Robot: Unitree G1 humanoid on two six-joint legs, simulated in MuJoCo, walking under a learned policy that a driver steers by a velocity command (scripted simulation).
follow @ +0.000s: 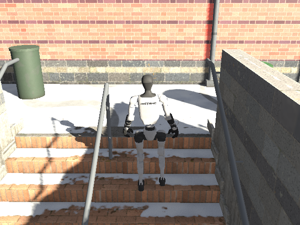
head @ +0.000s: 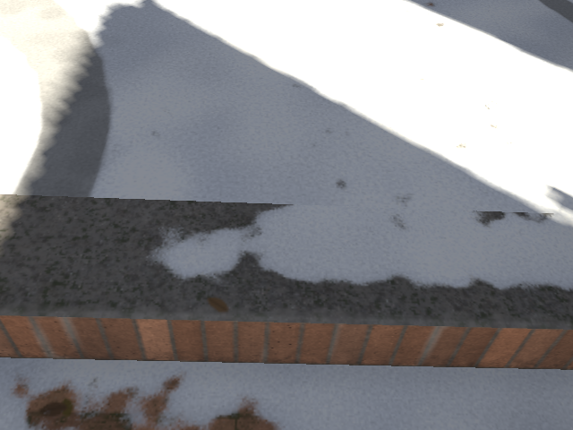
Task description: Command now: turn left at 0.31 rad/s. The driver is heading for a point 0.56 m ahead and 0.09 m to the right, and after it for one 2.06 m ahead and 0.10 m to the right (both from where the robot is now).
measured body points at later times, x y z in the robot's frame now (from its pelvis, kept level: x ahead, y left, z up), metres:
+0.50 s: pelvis +0.15 +0.02 +0.01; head +0.16 +0.00 +0.46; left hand +0.02 +0.23 -0.12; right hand +0.35 -0.17 -0.08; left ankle +0.17 +0.14 -0.41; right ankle +0.06 -0.12 -0.73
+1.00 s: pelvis +0.41 +0.10 +0.16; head +0.40 +0.12 +0.61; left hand +0.69 +0.22 +0.09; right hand +0.31 -0.12 +0.03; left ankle +0.43 +0.21 -0.56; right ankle +0.43 -0.04 -0.32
